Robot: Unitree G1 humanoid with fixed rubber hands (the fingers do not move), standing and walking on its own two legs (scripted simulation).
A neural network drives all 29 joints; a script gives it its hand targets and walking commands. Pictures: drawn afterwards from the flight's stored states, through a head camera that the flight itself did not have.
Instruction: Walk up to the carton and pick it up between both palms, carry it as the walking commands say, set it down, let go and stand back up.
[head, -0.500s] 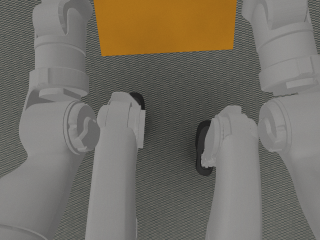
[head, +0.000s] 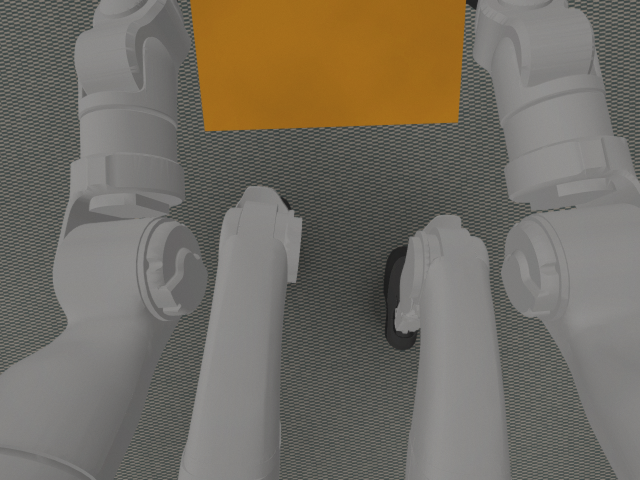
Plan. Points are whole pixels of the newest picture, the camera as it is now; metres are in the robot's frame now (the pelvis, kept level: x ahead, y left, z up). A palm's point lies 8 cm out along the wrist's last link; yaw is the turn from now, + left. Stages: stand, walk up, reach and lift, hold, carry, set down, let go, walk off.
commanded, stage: reach and lift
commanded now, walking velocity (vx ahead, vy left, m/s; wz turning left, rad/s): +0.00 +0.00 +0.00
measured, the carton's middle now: (322, 29) +0.54 +0.08 -0.16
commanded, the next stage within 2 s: none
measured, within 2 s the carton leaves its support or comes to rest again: neither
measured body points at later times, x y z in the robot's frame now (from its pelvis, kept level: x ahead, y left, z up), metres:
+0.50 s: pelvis +0.00 +0.00 +0.05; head +0.30 +0.03 +0.38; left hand +0.53 +0.22 -0.01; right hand +0.56 -0.08 -0.02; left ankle +0.20 +0.15 -0.44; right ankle +0.13 -0.12 -0.44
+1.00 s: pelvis +0.00 +0.00 +0.11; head +0.27 +0.02 +0.46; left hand +0.50 +0.21 +0.06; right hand +0.53 -0.09 +0.05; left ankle +0.20 +0.15 -0.44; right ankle +0.13 -0.12 -0.44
